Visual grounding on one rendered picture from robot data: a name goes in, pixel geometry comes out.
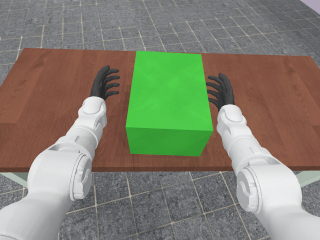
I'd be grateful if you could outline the right robot forearm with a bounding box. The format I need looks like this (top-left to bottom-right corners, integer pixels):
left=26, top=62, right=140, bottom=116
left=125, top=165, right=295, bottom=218
left=216, top=104, right=302, bottom=204

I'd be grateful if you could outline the left robot hand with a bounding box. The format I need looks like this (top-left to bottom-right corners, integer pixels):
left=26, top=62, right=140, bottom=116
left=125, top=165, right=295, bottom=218
left=89, top=65, right=120, bottom=101

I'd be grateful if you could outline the left robot forearm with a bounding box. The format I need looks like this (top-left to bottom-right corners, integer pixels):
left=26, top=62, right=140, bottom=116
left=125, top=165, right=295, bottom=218
left=27, top=96, right=107, bottom=191

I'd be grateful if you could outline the carton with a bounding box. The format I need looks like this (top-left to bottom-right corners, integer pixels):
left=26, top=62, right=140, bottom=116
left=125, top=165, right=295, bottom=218
left=125, top=50, right=213, bottom=157

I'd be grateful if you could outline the table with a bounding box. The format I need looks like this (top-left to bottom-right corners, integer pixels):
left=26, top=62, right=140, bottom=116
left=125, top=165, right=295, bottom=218
left=0, top=48, right=320, bottom=188

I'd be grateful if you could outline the right robot hand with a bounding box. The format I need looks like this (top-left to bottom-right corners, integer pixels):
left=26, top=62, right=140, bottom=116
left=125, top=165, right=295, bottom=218
left=205, top=73, right=235, bottom=112

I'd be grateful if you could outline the right robot upper arm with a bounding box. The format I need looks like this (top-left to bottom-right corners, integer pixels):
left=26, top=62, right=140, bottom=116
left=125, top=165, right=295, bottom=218
left=236, top=164, right=320, bottom=240

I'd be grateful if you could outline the left robot upper arm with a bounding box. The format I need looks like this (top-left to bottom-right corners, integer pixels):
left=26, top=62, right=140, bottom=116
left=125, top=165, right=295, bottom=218
left=0, top=150, right=92, bottom=240

